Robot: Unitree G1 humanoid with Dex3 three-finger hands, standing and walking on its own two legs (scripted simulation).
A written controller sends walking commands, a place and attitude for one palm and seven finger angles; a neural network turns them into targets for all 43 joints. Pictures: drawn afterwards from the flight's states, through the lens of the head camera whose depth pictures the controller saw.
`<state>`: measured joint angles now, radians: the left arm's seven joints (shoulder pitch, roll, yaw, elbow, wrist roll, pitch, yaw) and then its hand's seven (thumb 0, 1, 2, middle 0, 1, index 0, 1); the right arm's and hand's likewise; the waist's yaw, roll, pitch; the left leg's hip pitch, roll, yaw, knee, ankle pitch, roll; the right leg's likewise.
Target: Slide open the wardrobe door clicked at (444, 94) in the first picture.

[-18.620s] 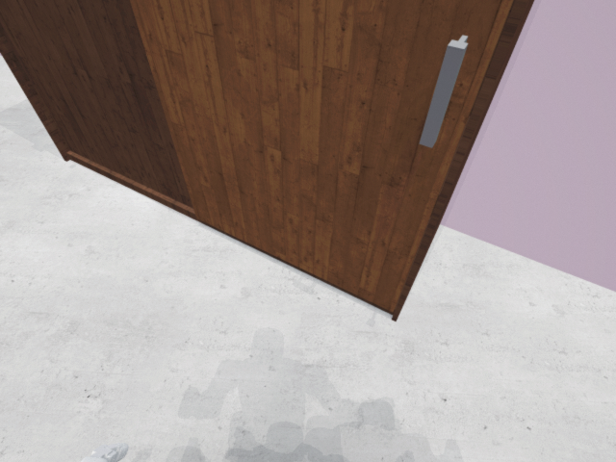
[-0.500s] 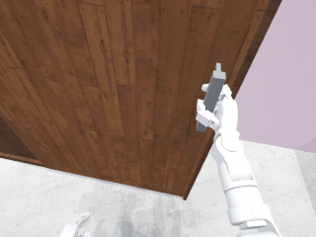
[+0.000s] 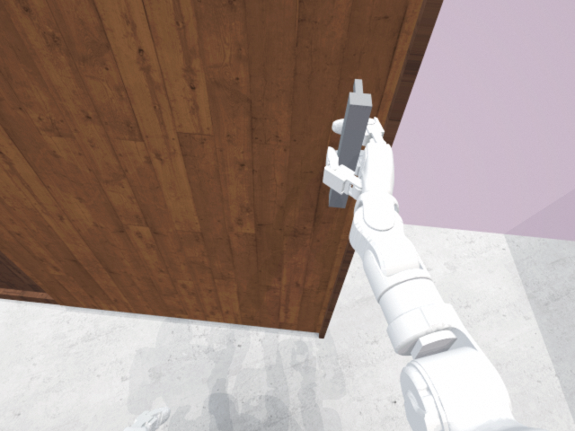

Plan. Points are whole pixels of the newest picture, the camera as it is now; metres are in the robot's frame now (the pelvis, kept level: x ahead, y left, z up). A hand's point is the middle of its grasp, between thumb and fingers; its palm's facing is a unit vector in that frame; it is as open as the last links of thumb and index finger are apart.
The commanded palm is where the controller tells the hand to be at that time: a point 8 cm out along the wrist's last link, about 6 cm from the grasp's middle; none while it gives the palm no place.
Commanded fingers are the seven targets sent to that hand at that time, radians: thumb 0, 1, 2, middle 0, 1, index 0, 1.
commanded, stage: tug the door sideways, standing still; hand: right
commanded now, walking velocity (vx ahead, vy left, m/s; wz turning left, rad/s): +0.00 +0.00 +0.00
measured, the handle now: (346, 147) +0.49 -0.05 +0.13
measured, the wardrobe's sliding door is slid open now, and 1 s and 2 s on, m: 0.00 0.02 0.35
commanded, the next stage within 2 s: step sideways, sliding the door along in 0.04 s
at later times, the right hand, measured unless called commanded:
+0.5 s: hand (335, 170) +0.44 -0.03 +0.14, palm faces -0.05 +0.99 -0.10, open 6.7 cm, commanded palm +0.42 -0.04 +0.14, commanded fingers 0.00 -0.90 -0.90 0.45 1.40 0.45 1.40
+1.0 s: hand (315, 167) +0.45 +0.00 +0.13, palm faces +0.19 +0.97 -0.12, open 6.6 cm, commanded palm +0.42 +0.03 +0.14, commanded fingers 0.00 -0.90 -0.90 0.45 1.40 0.45 1.40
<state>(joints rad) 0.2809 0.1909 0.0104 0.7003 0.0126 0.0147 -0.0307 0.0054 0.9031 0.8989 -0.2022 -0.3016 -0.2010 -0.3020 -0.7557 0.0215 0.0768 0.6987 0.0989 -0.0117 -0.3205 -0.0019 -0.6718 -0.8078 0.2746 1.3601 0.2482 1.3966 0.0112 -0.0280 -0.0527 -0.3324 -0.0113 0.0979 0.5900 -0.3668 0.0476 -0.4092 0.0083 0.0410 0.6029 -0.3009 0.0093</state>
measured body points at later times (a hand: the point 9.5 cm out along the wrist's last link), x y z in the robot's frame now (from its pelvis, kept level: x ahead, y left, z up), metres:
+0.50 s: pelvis -0.01 +0.02 -0.01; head +0.02 +0.05 +0.44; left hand +0.05 +0.26 -0.15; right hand +0.43 -0.08 +0.15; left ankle -0.04 +0.10 -0.73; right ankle +0.00 -0.12 -0.72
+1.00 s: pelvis +0.07 +0.17 -0.03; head +0.14 +0.16 +0.41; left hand +0.32 +0.33 -0.13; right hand +0.43 -0.05 +0.14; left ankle +0.16 +0.34 -0.73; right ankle +0.01 -0.06 -0.72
